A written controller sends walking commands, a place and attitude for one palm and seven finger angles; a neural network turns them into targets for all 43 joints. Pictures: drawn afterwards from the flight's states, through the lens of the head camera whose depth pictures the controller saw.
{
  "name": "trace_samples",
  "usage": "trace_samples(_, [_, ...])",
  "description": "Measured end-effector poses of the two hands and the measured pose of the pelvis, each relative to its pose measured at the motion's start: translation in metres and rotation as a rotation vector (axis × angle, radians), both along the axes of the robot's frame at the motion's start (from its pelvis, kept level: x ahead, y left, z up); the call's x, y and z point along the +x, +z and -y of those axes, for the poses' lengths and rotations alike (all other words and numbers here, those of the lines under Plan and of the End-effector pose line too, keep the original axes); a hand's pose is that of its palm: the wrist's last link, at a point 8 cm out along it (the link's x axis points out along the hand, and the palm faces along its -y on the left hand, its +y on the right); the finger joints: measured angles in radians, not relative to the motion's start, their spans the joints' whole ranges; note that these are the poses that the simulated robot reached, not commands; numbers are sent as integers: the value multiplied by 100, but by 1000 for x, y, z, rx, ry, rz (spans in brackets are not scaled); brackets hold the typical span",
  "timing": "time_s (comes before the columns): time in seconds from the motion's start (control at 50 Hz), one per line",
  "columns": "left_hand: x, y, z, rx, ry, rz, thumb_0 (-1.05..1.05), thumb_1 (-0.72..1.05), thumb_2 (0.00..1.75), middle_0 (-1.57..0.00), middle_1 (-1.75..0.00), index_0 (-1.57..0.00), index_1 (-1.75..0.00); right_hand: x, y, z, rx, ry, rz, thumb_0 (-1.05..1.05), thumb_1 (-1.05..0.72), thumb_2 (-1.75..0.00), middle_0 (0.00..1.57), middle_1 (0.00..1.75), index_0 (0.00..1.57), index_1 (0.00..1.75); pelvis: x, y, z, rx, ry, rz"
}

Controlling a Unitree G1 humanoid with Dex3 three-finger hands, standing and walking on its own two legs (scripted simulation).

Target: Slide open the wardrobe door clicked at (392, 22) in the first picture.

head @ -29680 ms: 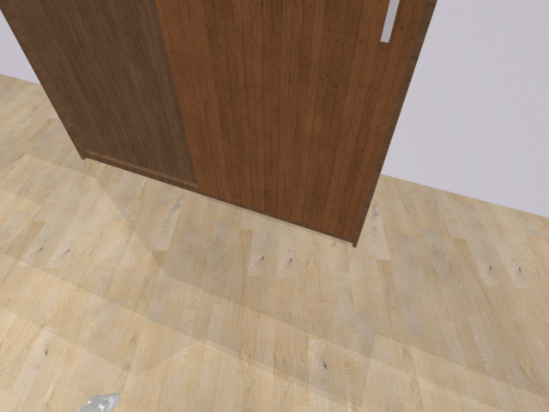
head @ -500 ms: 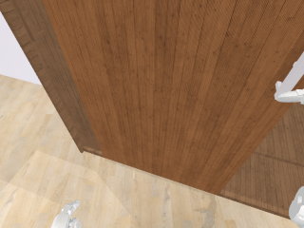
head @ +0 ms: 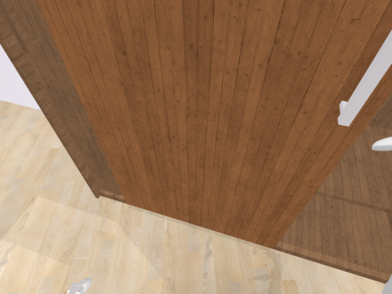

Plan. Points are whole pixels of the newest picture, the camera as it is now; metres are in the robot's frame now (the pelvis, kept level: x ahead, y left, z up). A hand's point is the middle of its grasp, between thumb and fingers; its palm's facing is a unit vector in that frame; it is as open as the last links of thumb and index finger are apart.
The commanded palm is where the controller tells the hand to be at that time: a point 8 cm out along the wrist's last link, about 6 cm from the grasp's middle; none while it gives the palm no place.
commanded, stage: slip the hand off the handle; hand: right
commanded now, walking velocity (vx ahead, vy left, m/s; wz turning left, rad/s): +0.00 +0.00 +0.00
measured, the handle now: (379, 56) +0.46 -0.27 +0.28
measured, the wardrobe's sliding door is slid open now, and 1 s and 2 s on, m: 0.58 0.58 0.58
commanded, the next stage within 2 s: draw the hand back to the body in 0.42 s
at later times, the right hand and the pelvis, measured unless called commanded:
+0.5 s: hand out of the picture +0.28 -0.29 +0.24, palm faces +0.38 +0.92 -0.13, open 14.7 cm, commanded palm +0.25 -0.32 +0.24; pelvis +0.00 +0.00 +0.00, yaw -3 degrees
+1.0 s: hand out of the picture +0.23 -0.27 +0.21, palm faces +0.32 +0.95 -0.02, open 14.6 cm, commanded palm +0.19 -0.30 +0.22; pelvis -0.01 +0.03 +0.01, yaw -3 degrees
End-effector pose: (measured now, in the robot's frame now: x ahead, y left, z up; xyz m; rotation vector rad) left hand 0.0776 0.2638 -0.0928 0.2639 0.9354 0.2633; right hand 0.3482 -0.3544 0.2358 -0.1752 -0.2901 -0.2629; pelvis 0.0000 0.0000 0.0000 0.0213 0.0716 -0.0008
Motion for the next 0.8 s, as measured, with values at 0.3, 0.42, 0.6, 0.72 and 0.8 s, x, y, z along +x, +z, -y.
trace_samples(0.3, [113, 30, 62, -86, -228, 286, 1, 91, 90, -21, -30, -20, -30, -82, 12, -6, -23, -89, 47, -1, 55, -20, 26, 115, 26, 116, 3, 3, 8, -5, -34, 63])
trace_samples(0.42, [132, 42, 73, -93, -279, 343, 1, 90, 90, -21, -30, -20, -30, -100, 3, -13, 0, -93, -4, -1, 55, -20, 26, 115, 26, 116, -2, 4, 2, -9, -51, 87])
trace_samples(0.6, [119, 38, 63, -89, -277, 320, 1, 90, 90, -21, -30, -20, -30, -106, 7, -26, 54, -61, 9, -1, 55, -20, 26, 115, 26, 116, -8, 5, -10, -12, -61, 115])
trace_samples(0.72, [105, 33, 43, -99, -210, 317, 1, 90, 90, -21, -30, -20, -30, -102, -9, -24, 178, -3, -234, -1, 55, -20, 25, 115, 25, 115, -7, 8, -16, -15, -54, 130])
trace_samples(0.8, [105, 36, 33, -112, -197, 355, 2, 90, 90, -21, -30, -20, -30, -115, -5, -34, 151, 7, -226, -1, 55, -20, 25, 115, 25, 115, -6, 8, -18, -18, -48, 139])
